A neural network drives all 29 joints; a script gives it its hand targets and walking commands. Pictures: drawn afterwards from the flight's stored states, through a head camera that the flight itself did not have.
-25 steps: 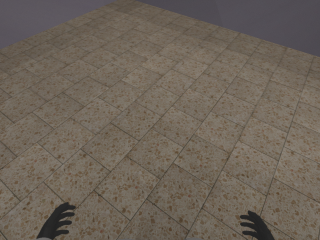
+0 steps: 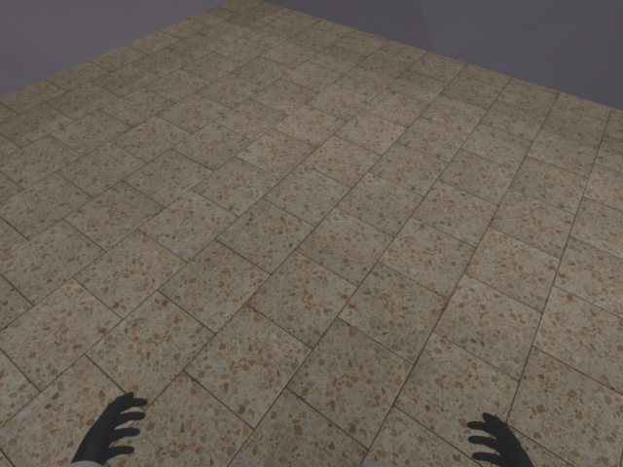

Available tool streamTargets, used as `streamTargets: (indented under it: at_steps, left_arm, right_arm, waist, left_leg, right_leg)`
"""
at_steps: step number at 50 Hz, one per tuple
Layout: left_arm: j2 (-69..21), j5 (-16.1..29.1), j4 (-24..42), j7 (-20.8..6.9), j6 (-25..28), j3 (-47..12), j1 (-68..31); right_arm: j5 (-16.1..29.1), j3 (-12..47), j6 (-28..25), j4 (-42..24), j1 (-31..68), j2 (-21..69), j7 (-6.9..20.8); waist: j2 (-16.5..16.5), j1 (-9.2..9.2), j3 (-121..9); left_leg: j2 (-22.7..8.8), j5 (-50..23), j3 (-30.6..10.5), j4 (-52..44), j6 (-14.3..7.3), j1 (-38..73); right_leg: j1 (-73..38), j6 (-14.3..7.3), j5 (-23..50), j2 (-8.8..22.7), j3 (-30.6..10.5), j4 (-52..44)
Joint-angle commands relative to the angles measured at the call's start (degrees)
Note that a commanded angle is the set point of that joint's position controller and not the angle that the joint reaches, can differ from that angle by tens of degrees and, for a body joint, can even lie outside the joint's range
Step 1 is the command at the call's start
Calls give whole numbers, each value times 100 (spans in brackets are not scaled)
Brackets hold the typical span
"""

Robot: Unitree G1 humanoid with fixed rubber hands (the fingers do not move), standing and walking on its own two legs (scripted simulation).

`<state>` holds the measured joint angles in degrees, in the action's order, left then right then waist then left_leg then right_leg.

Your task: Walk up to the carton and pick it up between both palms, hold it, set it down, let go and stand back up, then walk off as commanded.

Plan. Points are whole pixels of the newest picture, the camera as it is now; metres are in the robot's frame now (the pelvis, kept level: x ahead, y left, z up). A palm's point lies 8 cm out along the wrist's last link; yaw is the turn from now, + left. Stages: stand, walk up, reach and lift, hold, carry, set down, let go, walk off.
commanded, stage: stand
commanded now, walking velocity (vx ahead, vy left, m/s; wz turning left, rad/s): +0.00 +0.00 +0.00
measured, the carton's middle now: out of the picture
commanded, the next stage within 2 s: walk up in 1.42 s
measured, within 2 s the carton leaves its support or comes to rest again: neither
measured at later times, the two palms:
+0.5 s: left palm (93, 461) +0.15 +0.27 -0.07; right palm out of the picture +0.13 -0.27 -0.10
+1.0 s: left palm (93, 463) +0.15 +0.27 -0.07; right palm out of the picture +0.13 -0.27 -0.10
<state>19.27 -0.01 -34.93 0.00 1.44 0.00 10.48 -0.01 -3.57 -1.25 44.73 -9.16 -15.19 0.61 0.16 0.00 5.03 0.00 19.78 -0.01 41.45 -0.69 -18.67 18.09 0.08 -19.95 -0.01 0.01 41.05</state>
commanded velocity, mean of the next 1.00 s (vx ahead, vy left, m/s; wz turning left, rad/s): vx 0.00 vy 0.00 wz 0.00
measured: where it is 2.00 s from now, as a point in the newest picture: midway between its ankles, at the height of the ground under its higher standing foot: outside the picture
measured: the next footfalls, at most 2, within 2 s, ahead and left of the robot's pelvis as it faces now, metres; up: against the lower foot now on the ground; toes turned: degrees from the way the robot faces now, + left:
right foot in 1.90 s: +0.01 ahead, -0.18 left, +0.00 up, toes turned -10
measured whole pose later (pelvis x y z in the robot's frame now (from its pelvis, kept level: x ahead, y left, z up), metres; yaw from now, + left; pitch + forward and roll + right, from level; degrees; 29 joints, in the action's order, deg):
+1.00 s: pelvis +0.00 +0.00 +0.00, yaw +0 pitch -3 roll +0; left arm 19.4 0.0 -36.8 0.0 1.4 0.0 10.4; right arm 0.0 -3.4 -1.3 45.5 -8.6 -15.3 0.7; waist 0.2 0.0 5.0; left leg 0.0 19.6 0.0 40.8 -0.4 -18.4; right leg 18.1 -0.1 -20.1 0.0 0.0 41.0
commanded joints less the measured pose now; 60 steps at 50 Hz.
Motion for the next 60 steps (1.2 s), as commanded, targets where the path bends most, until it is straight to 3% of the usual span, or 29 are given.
streamTargets:
  at_steps: [1, 2, 4, 5, 7, 8, 9, 11, 12, 14, 15, 18, 24, 28, 29, 32, 33, 38, 39, 42, 43, 48, 49, 50, 51, 53, 54, 58, 60]
  left_arm:
    - [1135, -86, -277, 20, 216, 391, -253]
    - [1211, -75, -265, 25, 229, 376, -258]
    - [1203, -83, -270, 57, 231, 382, -337]
    - [1172, -72, -310, 32, 234, 401, -183]
    - [1191, -77, -246, 39, 221, 375, -305]
    - [1256, -93, -267, 44, 229, 429, -278]
    - [1173, -62, -270, 38, 208, 409, -244]
    - [1233, -91, -297, 41, 228, 402, -388]
    - [1271, -83, -305, 32, 213, 438, -318]
    - [1118, -66, -287, 38, 205, 387, -262]
    - [1289, -93, -281, 35, 232, 403, -193]
    - [1179, -78, -337, 26, 215, 399, -274]
    - [1354, -84, -353, 39, 246, 422, -365]
    - [1214, -63, -328, 22, 227, 392, -359]
    - [1184, -25, -385, 38, 211, 395, -279]
    - [1147, -84, -417, 42, 227, 376, -294]
    - [1230, -83, -406, 44, 226, 400, -322]
    - [1315, -101, -410, 42, 230, 427, -257]
    - [1201, -93, -404, 35, 236, 390, -330]
    - [1261, -100, -460, 25, 205, 407, -371]
    - [1150, -68, -431, 8, 199, 369, -225]
    - [1141, -71, -463, 28, 230, 365, -263]
    - [1336, -113, -432, 40, 235, 406, -341]
    - [1174, -60, -453, 33, 222, 375, -295]
    - [1247, -73, -470, 37, 224, 396, -265]
    - [1219, -57, -454, 31, 207, 404, -211]
    - [1283, -72, -421, 38, 230, 399, -370]
    - [1281, -79, -443, 51, 216, 387, -369]
    - [1287, -68, -443, 39, 249, 358, -288]
  right_arm:
    - [-123, -191, -213, -187, 607, -1651, -41]
    - [-91, -206, -230, -239, 569, -1625, -25]
    - [-87, -182, -231, -243, 639, -1552, -34]
    - [-101, -190, -226, -252, 662, -1666, -27]
    - [-89, -182, -247, -261, 610, -1620, -35]
    - [-110, -183, -237, -191, 598, -1615, -26]
    - [-118, -173, -223, -223, 689, -1590, -35]
    - [-58, -186, -222, -204, 699, -1559, -13]
    - [-75, -194, -234, -173, 619, -1600, -5]
    - [-92, -190, -238, -195, 723, -1627, -20]
    - [-79, -198, -225, -160, 531, -1601, -28]
    - [-77, -162, -245, -139, 495, -1588, -27]
    - [-67, -178, -252, -140, 541, -1550, 9]
    - [-53, -188, -258, -138, 522, -1636, -18]
    - [-90, -205, -245, -84, 661, -1691, -10]
    - [-109, -158, -243, -167, 776, -1591, -11]
    - [-72, -180, -242, -184, 678, -1581, 0]
    - [-74, -191, -206, -60, 551, -1613, -21]
    - [-102, -157, -228, -95, 595, -1574, -13]
    - [-91, -182, -224, -109, 575, -1589, -18]
    - [-92, -203, -239, -128, 655, -1701, -38]
    - [-94, -155, -263, -82, 614, -1591, -13]
    - [-70, -180, -245, -52, 492, -1545, -14]
    - [-98, -151, -241, -76, 552, -1633, -31]
    - [-71, -200, -234, -57, 650, -1636, -28]
    - [-67, -206, -215, -105, 694, -1660, -48]
    - [-50, -152, -227, -68, 647, -1590, -32]
    - [-72, -156, -185, -32, 669, -1638, -39]
    - [-58, -168, -193, 8, 490, -1578, -33]
  waist:
    - [137, -45, -682]
    - [268, 37, -708]
    - [26, 15, -462]
    - [123, -55, -686]
    - [97, 28, -661]
    - [225, -30, -659]
    - [77, -94, -580]
    - [8, 30, -633]
    - [204, 14, -605]
    - [188, -72, -531]
    - [129, 40, -704]
    - [230, 17, -623]
    - [-13, 80, -761]
    - [115, 59, -799]
    - [-37, -59, -781]
    - [12, -48, -821]
    - [196, 16, -788]
    - [52, 2, -776]
    - [191, 3, -683]
    - [-19, -2, -706]
    - [105, -89, -715]
    - [110, -58, -826]
    - [-69, 73, -787]
    - [72, -32, -814]
    - [-90, -13, -951]
    - [166, -75, -885]
    - [99, 12, -744]
    - [38, 0, -769]
    - [-296, 14, -924]
  left_leg:
    - [-587, -635, -993, -1275, -381, 159]
    - [-584, -587, -964, -1369, -360, 117]
    - [-587, -507, -1054, -1432, -396, -7]
    - [-570, -669, -962, -1348, -378, 105]
    - [-568, -718, -1002, -1366, -367, 138]
    - [-586, -762, -1011, -1349, -378, 158]
    - [-632, -729, -1135, -1405, -409, -29]
    - [-593, -546, -985, -1381, -367, 6]
    - [-553, -448, -943, -1406, -321, 95]
    - [-553, -526, -986, -1397, -390, 32]
    - [-570, -535, -978, -1417, -363, 168]
    - [-568, -679, -920, -1377, -359, 149]
    - [-488, -941, -813, -1163, -296, 364]
    - [-593, -766, -998, -1322, -339, 334]
    - [-625, -728, -993, -1329, -362, 226]
    - [-668, -726, -1067, -1377, -386, 125]
    - [-604, -698, -940, -1339, -357, 111]
    - [-568, -776, -942, -1310, -343, 226]
    - [-542, -724, -910, -1324, -383, 197]
    - [-602, -554, -1004, -1463, -365, 109]
    - [-694, -467, -1121, -1494, -422, 5]
    - [-537, -858, -941, -1309, -345, 287]
    - [-543, -980, -902, -1281, -304, 424]
    - [-617, -1016, -986, -1320, -385, 319]
    - [-583, -1051, -887, -1326, -337, 438]
    - [-570, -997, -896, -1255, -353, 280]
    - [-548, -1026, -906, -1282, -311, 274]
    - [-489, -846, -829, -1139, -351, 334]
    - [-528, -943, -906, -1166, -356, 490]
  right_leg:
    - [-268, -389, 560, 514, -608, -1087]
    - [-300, -393, 601, 550, -592, -1093]
    - [-184, -405, 470, 561, -617, -1174]
    - [-321, -426, 620, 569, -599, -1111]
    - [-288, -449, 670, 589, -615, -1112]
    - [-320, -418, 714, 573, -580, -1103]
    - [-407, -397, 728, 526, -529, -1052]
    - [-359, -441, 600, 557, -584, -1138]
    - [-301, -453, 509, 580, -641, -1193]
    - [-275, -447, 508, 561, -658, -1234]
    - [-304, -459, 499, 605, -670, -1187]
    - [-304, -412, 708, 558, -617, -1129]
    - [-246, -459, 824, 673, -674, -1220]
    - [-265, -473, 579, 617, -669, -1166]
    - [-331, -428, 690, 552, -653, -1161]
    - [-425, -414, 700, 552, -613, -1111]
    - [-463, -403, 719, 544, -590, -1135]
    - [-300, -427, 692, 571, -604, -1117]
    - [-211, -416, 661, 592, -633, -1179]
    - [-316, -413, 526, 561, -586, -1151]
    - [-411, -374, 621, 517, -602, -1161]
    - [-353, -422, 848, 611, -695, -1145]
    - [-197, -434, 807, 614, -724, -1197]
    - [-337, -384, 898, 552, -624, -1116]
    - [-386, -387, 976, 580, -590, -1113]
    - [-372, -372, 1007, 570, -615, -1116]
    - [-266, -448, 932, 626, -659, -1159]
    - [-140, -462, 783, 690, -809, -1307]
    - [-238, -448, 782, 711, -793, -1326]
